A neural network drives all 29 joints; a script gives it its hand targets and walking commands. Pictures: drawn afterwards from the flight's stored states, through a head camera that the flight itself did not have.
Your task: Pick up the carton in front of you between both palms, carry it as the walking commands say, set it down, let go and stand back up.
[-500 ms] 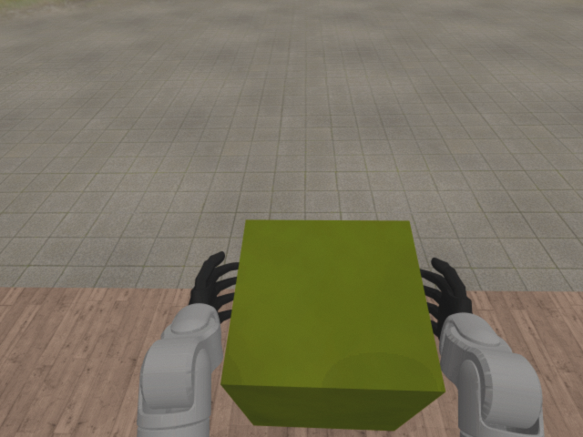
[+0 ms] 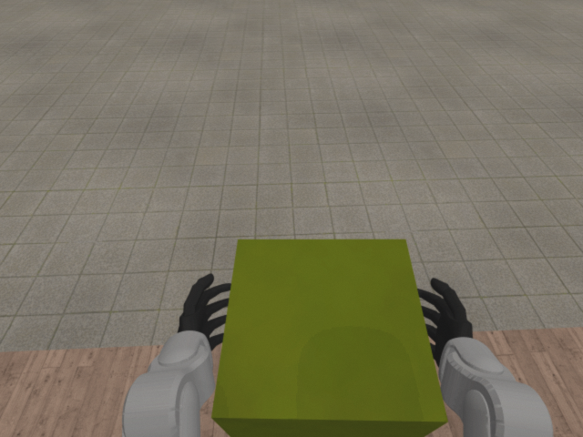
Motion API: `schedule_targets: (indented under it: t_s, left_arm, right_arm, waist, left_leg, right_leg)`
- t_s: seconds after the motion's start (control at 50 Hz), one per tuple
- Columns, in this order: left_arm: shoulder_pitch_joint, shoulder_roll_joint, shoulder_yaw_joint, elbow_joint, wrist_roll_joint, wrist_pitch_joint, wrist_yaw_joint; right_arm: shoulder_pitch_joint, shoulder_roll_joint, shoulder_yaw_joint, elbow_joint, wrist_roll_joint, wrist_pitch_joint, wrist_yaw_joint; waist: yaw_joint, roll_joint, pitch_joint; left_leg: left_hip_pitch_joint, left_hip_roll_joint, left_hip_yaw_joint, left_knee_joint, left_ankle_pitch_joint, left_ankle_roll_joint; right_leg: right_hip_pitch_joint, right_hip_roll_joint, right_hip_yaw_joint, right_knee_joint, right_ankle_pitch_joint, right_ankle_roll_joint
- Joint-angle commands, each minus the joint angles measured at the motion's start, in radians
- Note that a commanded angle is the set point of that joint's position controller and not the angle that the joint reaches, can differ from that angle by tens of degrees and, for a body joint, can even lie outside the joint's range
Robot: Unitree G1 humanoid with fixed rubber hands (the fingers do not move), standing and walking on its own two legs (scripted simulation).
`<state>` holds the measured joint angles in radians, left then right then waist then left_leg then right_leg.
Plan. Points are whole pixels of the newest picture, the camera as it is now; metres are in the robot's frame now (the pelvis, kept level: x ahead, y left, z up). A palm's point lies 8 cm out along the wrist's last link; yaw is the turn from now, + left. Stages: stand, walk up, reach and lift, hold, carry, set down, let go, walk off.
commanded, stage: carry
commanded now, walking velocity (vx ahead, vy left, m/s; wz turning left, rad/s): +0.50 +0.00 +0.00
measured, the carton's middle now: (320, 354) +0.24 -0.01 +0.01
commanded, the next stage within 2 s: none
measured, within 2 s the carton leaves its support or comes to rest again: neither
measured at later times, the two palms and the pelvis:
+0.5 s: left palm (233, 156) +0.63 +0.14 +0.05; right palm (379, 147) +0.67 -0.17 +0.04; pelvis +0.32 -0.05 -0.02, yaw +3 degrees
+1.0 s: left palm (244, 76) +1.01 +0.14 +0.05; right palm (354, 78) +0.99 -0.16 +0.05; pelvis +0.68 +0.00 -0.03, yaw +1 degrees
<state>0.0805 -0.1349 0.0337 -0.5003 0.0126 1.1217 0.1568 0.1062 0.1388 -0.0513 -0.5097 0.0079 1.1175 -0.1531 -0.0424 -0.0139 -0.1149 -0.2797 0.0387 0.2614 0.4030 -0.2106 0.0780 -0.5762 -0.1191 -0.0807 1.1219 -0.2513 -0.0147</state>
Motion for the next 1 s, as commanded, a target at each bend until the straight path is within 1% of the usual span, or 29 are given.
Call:
schedule_targets:
  t_s: [0.0,0.1,0.2,0.24,0.26,0.28,0.3,0.32,0.34,0.36,0.38,0.4,0.46,0.52,0.56,0.6,0.64,0.68,0.7,0.72,0.74,0.76,0.78,0.8,0.82,0.84,0.88,0.94,0.98]
  left_arm:
    - [-0.366,-0.663,-0.522,-0.048,-0.105,-0.049,-0.017]
    - [-0.528,-0.573,-0.454,0.053,-0.086,-0.070,0.028]
    - [-0.702,-0.541,-0.379,0.195,-0.088,-0.083,0.056]
    - [-0.764,-0.555,-0.358,0.258,-0.088,-0.094,0.054]
    - [-0.776,-0.562,-0.346,0.298,-0.089,-0.100,0.053]
    - [-0.779,-0.564,-0.333,0.339,-0.086,-0.108,0.052]
    - [-0.805,-0.566,-0.323,0.358,-0.081,-0.115,0.049]
    - [-0.867,-0.561,-0.328,0.372,-0.092,-0.125,0.050]
    - [-0.876,-0.616,-0.338,0.403,-0.114,-0.134,0.045]
    - [-0.939,-0.660,-0.357,0.387,-0.133,-0.150,0.034]
    - [-0.991,-0.710,-0.380,0.384,-0.149,-0.165,0.022]
    - [-1.046,-0.757,-0.399,0.376,-0.163,-0.185,0.010]
    - [-1.122,-0.809,-0.428,0.372,-0.171,-0.232,-0.007]
    - [-1.090,-0.795,-0.430,0.387,-0.163,-0.255,-0.006]
    - [-1.061,-0.777,-0.425,0.392,-0.150,-0.261,-0.003]
    - [-1.041,-0.759,-0.423,0.383,-0.143,-0.262,0.000]
    - [-1.017,-0.745,-0.422,0.368,-0.137,-0.256,0.006]
    - [-0.973,-0.721,-0.419,0.351,-0.135,-0.240,0.014]
    - [-0.948,-0.709,-0.409,0.353,-0.126,-0.229,0.020]
    - [-0.924,-0.693,-0.405,0.345,-0.117,-0.218,0.026]
    - [-0.909,-0.684,-0.402,0.351,-0.108,-0.207,0.033]
    - [-0.905,-0.676,-0.404,0.349,-0.104,-0.196,0.038]
    - [-0.920,-0.697,-0.416,0.310,-0.122,-0.185,0.032]
    - [-0.977,-0.699,-0.446,0.247,-0.152,-0.178,0.028]
    - [-1.013,-0.716,-0.462,0.229,-0.164,-0.175,0.027]
    - [-1.007,-0.721,-0.449,0.234,-0.179,-0.175,0.025]
    - [-0.994,-0.681,-0.400,0.275,-0.144,-0.176,0.037]
    - [-0.993,-0.671,-0.346,0.322,-0.101,-0.172,0.039]
    - [-0.977,-0.659,-0.326,0.315,-0.096,-0.182,0.033]
  right_arm:
    - [-0.454,0.625,0.577,-0.092,0.181,-0.044,0.060]
    - [-0.578,0.543,0.484,0.040,0.142,-0.072,0.015]
    - [-0.730,0.544,0.406,0.206,0.101,-0.089,-0.047]
    - [-0.813,0.570,0.405,0.257,0.099,-0.098,-0.058]
    - [-0.854,0.580,0.407,0.277,0.098,-0.102,-0.061]
    - [-0.881,0.585,0.410,0.292,0.093,-0.106,-0.063]
    - [-0.904,0.589,0.410,0.304,0.084,-0.113,-0.069]
    - [-0.924,0.621,0.412,0.309,0.083,-0.116,-0.070]
    - [-0.980,0.635,0.391,0.330,0.082,-0.125,-0.071]
    - [-1.016,0.674,0.384,0.352,0.080,-0.137,-0.069]
    - [-1.046,0.710,0.375,0.365,0.080,-0.154,-0.063]
    - [-1.078,0.745,0.367,0.381,0.075,-0.171,-0.055]
    - [-1.104,0.777,0.369,0.423,0.051,-0.216,-0.041]
    - [-1.081,0.776,0.380,0.447,0.043,-0.244,-0.037]
    - [-1.075,0.765,0.383,0.442,0.046,-0.252,-0.037]
    - [-1.055,0.755,0.384,0.429,0.050,-0.253,-0.036]
    - [-1.053,0.739,0.394,0.393,0.061,-0.247,-0.035]
    - [-1.034,0.706,0.390,0.354,0.079,-0.232,-0.034]
    - [-1.020,0.705,0.395,0.345,0.083,-0.221,-0.035]
    - [-0.997,0.690,0.391,0.338,0.089,-0.210,-0.034]
    - [-0.986,0.671,0.382,0.334,0.091,-0.199,-0.033]
    - [-0.968,0.652,0.372,0.338,0.088,-0.188,-0.033]
    - [-0.943,0.649,0.359,0.348,0.086,-0.187,-0.037]
    - [-0.904,0.656,0.353,0.363,0.075,-0.186,-0.040]
    - [-0.889,0.675,0.360,0.357,0.081,-0.181,-0.037]
    - [-0.899,0.654,0.367,0.312,0.099,-0.179,-0.030]
    - [-0.980,0.660,0.430,0.262,0.135,-0.178,-0.020]
    - [-1.068,0.695,0.461,0.261,0.173,-0.190,-0.019]
    - [-1.090,0.702,0.483,0.246,0.194,-0.202,-0.021]
  waist:
    - [0.026,0.126,-0.136]
    - [0.011,0.143,-0.068]
    - [-0.007,0.148,-0.008]
    - [0.017,0.154,-0.040]
    - [0.057,0.146,-0.101]
    - [0.103,0.070,-0.198]
    - [0.123,-0.061,-0.302]
    - [0.095,-0.340,-0.384]
    - [0.107,-0.318,-0.369]
    - [0.107,-0.239,-0.355]
    - [0.105,-0.110,-0.351]
    - [0.094,-0.047,-0.340]
    - [0.081,-0.068,-0.362]
    - [0.085,-0.070,-0.338]
    - [0.099,-0.059,-0.297]
    - [0.104,-0.103,-0.282]
    - [0.108,-0.131,-0.290]
    - [0.099,-0.119,-0.295]
    - [0.110,-0.140,-0.292]
    - [0.140,-0.132,-0.256]
    - [0.148,-0.114,-0.230]
    - [0.125,-0.088,-0.225]
    - [0.096,0.128,-0.281]
    - [-0.001,0.255,-0.398]
    - [-0.062,0.314,-0.377]
    - [-0.079,0.271,-0.347]
    - [-0.096,0.094,-0.270]
    - [-0.057,0.116,-0.206]
    - [-0.073,0.093,-0.203]
  left_leg:
    - [0.203,0.245,-0.269,-0.267,-0.056,0.042]
    - [0.238,0.203,-0.180,-0.226,0.050,0.069]
    - [0.270,0.203,-0.155,-0.149,0.189,0.064]
    - [0.283,0.200,-0.130,-0.035,0.396,0.043]
    - [0.268,0.180,-0.093,0.098,0.539,0.020]
    - [0.220,0.124,-0.038,0.335,0.565,-0.016]
    - [0.051,0.078,-0.067,0.616,0.326,-0.040]
    - [-0.292,-0.087,-0.145,0.902,-0.221,-0.082]
    - [-0.425,-0.087,-0.259,1.034,-0.285,-0.058]
    - [-0.466,-0.043,-0.291,1.081,-0.255,-0.029]
    - [-0.471,-0.014,-0.296,1.058,-0.218,-0.013]
    - [-0.458,0.018,-0.299,1.000,-0.185,-0.008]
    - [-0.424,0.033,-0.275,0.872,-0.142,-0.019]
    - [-0.484,0.037,-0.247,0.701,-0.094,-0.026]
    - [-0.428,0.009,-0.206,0.485,-0.010,-0.035]
    - [-0.354,-0.031,-0.150,0.345,0.083,-0.030]
    - [-0.319,-0.040,-0.121,0.336,0.207,-0.011]
    - [-0.329,-0.043,-0.122,0.293,0.187,0.013]
    - [-0.405,-0.016,-0.190,0.252,0.258,0.019]
    - [-0.507,-0.015,-0.198,0.177,0.308,0.012]
    - [-0.498,-0.022,-0.188,0.122,0.302,0.011]
    - [-0.367,-0.031,-0.186,0.068,0.287,0.013]
    - [-0.039,-0.028,-0.212,0.101,0.402,0.059]
    - [0.325,0.075,-0.416,0.035,0.520,0.129]
    - [0.543,0.169,-0.562,0.040,0.707,0.172]
    - [0.580,0.228,-0.628,0.061,0.780,0.195]
    - [0.515,0.235,-0.574,0.070,0.830,0.165]
    - [0.357,0.201,-0.531,-0.007,0.619,0.139]
    - [0.385,0.140,-0.455,0.066,0.582,0.108]
  right_leg:
    - [-0.123,-0.013,-0.010,-0.142,0.096,0.008]
    - [-0.153,0.022,-0.061,-0.367,0.214,0.002]
    - [-0.095,0.047,-0.082,-0.491,0.227,-0.049]
    - [0.013,0.082,-0.109,-0.511,0.172,-0.074]
    - [0.159,0.125,-0.146,-0.535,0.137,-0.077]
    - [0.371,0.174,-0.177,-0.583,0.084,-0.069]
    - [0.574,0.010,0.076,-0.615,-0.071,-0.088]
    - [0.806,-0.251,0.625,-0.756,-0.132,-0.231]
    - [0.826,-0.248,0.691,-0.825,-0.056,-0.253]
    - [0.804,-0.228,0.581,-0.765,0.104,-0.244]
    - [0.755,-0.208,0.484,-0.721,0.225,-0.223]
    - [0.689,-0.192,0.397,-0.707,0.287,-0.205]
    - [0.634,-0.173,0.293,-0.735,0.274,-0.195]
    - [0.663,-0.150,0.212,-0.729,0.400,-0.206]
    - [0.626,-0.091,0.134,-0.732,0.476,-0.192]
    - [0.628,-0.047,0.065,-0.708,0.590,-0.170]
    - [0.670,-0.054,0.033,-0.647,0.697,-0.159]
    - [0.727,-0.072,0.036,-0.571,0.742,-0.159]
    - [0.837,-0.071,0.074,-0.529,0.696,-0.147]
    - [0.934,-0.057,0.086,-0.500,0.600,-0.143]
    - [0.940,-0.056,0.102,-0.479,0.600,-0.137]
    - [0.861,-0.056,0.089,-0.429,0.642,-0.120]
    - [0.593,0.038,0.037,-0.239,0.630,-0.068]
    - [0.276,0.090,-0.037,0.014,0.470,-0.003]
    - [-0.034,0.187,-0.007,0.141,-0.144,0.005]
    - [-0.165,0.202,0.044,0.219,-0.328,-0.013]
    - [-0.242,0.158,0.080,0.150,-0.330,-0.042]
    - [-0.227,0.094,0.065,-0.015,-0.178,-0.007]
    - [-0.261,0.086,0.051,-0.161,0.096,0.001]
